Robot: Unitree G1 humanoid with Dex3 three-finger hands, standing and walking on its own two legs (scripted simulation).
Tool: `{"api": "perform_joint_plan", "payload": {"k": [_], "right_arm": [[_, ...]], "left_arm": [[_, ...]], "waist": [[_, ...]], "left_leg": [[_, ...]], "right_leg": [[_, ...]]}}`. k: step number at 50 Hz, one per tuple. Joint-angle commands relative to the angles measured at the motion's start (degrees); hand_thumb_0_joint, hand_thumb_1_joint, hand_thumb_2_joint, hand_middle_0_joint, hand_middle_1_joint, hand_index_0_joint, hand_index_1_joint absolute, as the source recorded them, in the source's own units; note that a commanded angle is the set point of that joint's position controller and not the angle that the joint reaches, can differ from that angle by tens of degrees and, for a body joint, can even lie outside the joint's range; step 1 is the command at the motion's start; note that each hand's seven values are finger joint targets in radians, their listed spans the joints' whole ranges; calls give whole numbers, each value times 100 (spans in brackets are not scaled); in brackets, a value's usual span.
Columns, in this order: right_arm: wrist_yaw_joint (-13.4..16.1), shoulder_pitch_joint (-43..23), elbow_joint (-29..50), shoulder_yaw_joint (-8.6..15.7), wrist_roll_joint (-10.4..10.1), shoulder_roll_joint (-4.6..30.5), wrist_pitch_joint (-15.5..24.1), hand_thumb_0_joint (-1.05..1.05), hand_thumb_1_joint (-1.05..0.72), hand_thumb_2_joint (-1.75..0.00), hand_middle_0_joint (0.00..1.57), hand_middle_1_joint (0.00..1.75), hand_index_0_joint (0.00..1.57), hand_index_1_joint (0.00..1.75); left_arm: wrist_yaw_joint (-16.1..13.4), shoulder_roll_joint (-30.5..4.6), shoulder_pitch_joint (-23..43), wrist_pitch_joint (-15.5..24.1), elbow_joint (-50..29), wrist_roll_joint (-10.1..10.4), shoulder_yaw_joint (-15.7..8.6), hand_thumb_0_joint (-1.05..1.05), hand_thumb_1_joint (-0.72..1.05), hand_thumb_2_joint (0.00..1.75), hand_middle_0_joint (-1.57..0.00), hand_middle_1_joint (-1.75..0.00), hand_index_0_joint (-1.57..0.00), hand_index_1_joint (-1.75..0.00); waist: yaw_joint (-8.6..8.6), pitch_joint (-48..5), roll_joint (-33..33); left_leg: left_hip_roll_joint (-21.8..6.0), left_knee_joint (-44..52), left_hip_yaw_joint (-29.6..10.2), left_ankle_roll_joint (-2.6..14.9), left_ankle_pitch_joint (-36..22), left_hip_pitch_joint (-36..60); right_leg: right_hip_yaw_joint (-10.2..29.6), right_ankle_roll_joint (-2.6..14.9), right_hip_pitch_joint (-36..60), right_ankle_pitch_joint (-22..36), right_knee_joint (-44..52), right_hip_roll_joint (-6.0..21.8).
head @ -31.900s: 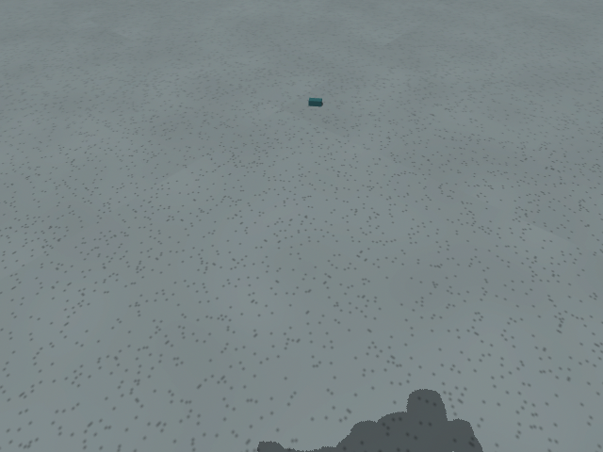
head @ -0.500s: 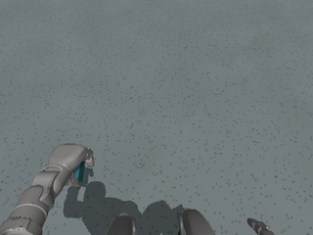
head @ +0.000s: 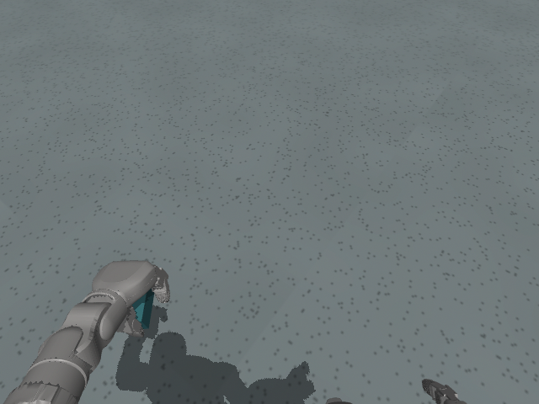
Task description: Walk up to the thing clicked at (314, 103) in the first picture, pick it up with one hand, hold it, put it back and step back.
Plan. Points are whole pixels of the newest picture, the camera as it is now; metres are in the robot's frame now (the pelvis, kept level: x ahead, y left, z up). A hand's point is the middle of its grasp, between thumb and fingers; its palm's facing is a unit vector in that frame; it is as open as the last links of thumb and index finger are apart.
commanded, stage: hold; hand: left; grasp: from above
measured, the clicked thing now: (138, 302) +0.32 +0.24 -0.09
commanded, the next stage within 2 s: crouch in 1.76 s
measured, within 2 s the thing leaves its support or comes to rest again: neither
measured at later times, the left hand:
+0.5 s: hand (136, 300) +0.30 +0.21 -0.03, palm faces -0.48 -0.01 -0.88, open 7.4 cm
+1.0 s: hand (134, 310) +0.28 +0.21 -0.01, palm faces -0.47 +0.00 -0.88, open 7.7 cm
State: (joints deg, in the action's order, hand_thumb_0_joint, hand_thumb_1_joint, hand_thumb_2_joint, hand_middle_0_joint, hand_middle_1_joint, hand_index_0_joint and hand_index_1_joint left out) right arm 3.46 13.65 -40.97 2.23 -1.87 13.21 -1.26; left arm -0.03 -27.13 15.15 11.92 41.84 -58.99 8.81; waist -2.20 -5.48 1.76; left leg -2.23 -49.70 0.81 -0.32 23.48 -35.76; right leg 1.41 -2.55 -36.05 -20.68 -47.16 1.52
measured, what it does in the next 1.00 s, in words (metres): stands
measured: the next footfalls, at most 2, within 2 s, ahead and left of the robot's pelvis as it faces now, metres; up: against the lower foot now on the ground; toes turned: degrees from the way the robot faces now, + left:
none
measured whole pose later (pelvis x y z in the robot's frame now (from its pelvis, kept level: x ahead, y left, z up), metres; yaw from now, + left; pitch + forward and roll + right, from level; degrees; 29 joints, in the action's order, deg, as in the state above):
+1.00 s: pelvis -0.01 -0.01 +0.02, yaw +0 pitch +3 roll +0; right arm 4.8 10.8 -39.5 1.8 -2.6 14.1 -3.5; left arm 4.5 -26.8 11.2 11.3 33.3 -57.3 10.1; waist -0.4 -2.6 2.5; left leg -2.0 -39.5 1.6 -1.0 18.3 -24.3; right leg 2.0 -1.8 -25.9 -16.7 -39.4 1.6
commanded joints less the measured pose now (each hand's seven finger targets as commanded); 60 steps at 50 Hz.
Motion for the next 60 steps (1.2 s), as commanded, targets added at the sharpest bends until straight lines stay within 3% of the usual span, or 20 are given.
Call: {"api": "perform_joint_plan", "payload": {"k": [1, 7, 10, 14, 22, 26, 29, 31, 48, 52, 53, 55, 58, 60], "right_arm": [[40, -98, 662, 307, -14, 888, 128, 0, -90, -90, 20, 30, 20, 30], [40, -133, 623, 328, -15, 897, 76, 0, -90, -90, 20, 30, 20, 30], [42, -154, 665, 332, -15, 887, 33, 0, -90, -90, 20, 30, 20, 30], [52, -224, 711, 314, -24, 896, -3, 0, -90, -90, 20, 30, 20, 30], [80, -398, 818, 283, -23, 884, -57, 0, -90, -90, 20, 30, 20, 30], [91, -462, 864, 267, -30, 874, -87, 0, -90, -90, 20, 30, 20, 30], [104, -519, 867, 269, -44, 884, -99, 0, -90, -90, 20, 30, 20, 30], [103, -568, 883, 261, -43, 878, -95, 0, -90, -90, 20, 30, 20, 30], [185, -809, 954, 194, -82, 863, 11, 0, -91, -90, 20, 30, 20, 30], [206, -829, 939, 177, -76, 837, 53, 0, -91, -90, 20, 30, 20, 30], [207, -867, 986, 178, -83, 856, 65, 0, -91, -90, 20, 30, 20, 30], [214, -863, 975, 174, -88, 843, 81, 0, -91, -90, 20, 30, 20, 30], [229, -849, 960, 183, -84, 847, 90, 0, -91, -90, 20, 30, 20, 30], [240, -857, 958, 167, -79, 838, 97, 0, -91, -90, 20, 30, 20, 30]], "left_arm": [[-217, -1313, 1752, 77, -1151, 43, -619, 0, 71, 58, -99, -58, -104, -53], [-156, -1286, 1634, 41, -1237, 105, -620, 0, 70, 52, -96, -58, -102, -51], [-91, -1186, 1535, 8, -1225, 70, -543, 0, 70, 58, -99, -57, -103, -52], [-20, -1186, 1556, 1, -1400, 180, -563, 0, 70, 56, -97, -57, -102, -52], [36, -1335, 1529, 62, -1596, 194, -713, 0, 72, 58, -99, -59, -104, -53], [0, -1237, 1478, 29, -1575, 125, -623, 0, 72, 57, -98, -60, -104, -54], [21, -1333, 1486, 11, -1634, 160, -690, 0, 69, 59, -97, -60, -102, -55], [37, -1222, 1467, -4, -1661, 187, -599, 0, 68, 56, -95, -60, -101, -54], [217, -1263, 1478, -45, -2019, 315, -587, 0, 63, 58, -90, -66, -96, -59], [244, -1333, 1363, -39, -1958, 289, -656, 0, 62, 59, -89, -68, -96, -61], [250, -1305, 1388, -18, -2064, 378, -654, 0, 65, 60, -90, -69, -97, -62], [281, -1206, 1407, -29, -2020, 356, -535, 0, 67, 62, -92, -70, -99, -63], [296, -1282, 1211, -26, -2116, 378, -647, 0, 65, 63, -91, -71, -98, -64], [316, -1238, 1462, -10, -2237, 362, -552, 0, 64, 65, -92, -70, -97, -64]], "waist": [[71, -1540, 261], [58, -1521, 165], [75, -1481, 136], [78, -1403, 94], [147, -1363, 167], [109, -1281, 0], [174, -1236, 21], [144, -1187, -16], [181, -927, 53], [243, -926, -12], [231, -900, -13], [198, -909, 43], [277, -979, 8], [192, -1025, 36]], "left_leg": [[243, 905, -94, -5, -1638, 1288], [220, 1005, -100, -21, -2034, 1445], [224, 1049, -55, -12, -2130, 1539], [252, 1124, -28, 9, -1983, 1509], [288, 1221, 18, 30, -1885, 1570], [306, 1226, 43, 73, -1765, 1557], [329, 1295, 63, 70, -1619, 1584], [318, 1351, 54, 74, -1496, 1604], [301, 1724, 44, 61, -938, 1756], [309, 1722, 42, 72, -1020, 1739], [300, 1768, 38, 67, -982, 1759], [294, 1779, 46, 57, -1103, 1840], [297, 1789, 50, 53, -1287, 1896], [303, 1791, 74, 62, -1282, 1998]], "right_leg": [[-201, 340, 774, 1183, 723, -339], [-222, 323, 1004, 1485, 804, -359], [-211, 333, 1023, 1575, 852, -356], [-176, 310, 1148, 1527, 973, -340], [-136, 295, 1288, 1460, 1071, -316], [-99, 260, 1281, 1434, 1157, -295], [-89, 258, 1336, 1253, 1250, -292], [-105, 264, 1300, 1116, 1280, -298], [-111, 295, 1322, 548, 1516, -308], [-107, 282, 1443, 605, 1550, -302], [-115, 282, 1456, 581, 1559, -306], [-119, 292, 1425, 688, 1545, -310], [-135, 290, 1567, 845, 1556, -316], [-111, 280, 1530, 861, 1588, -312]]}}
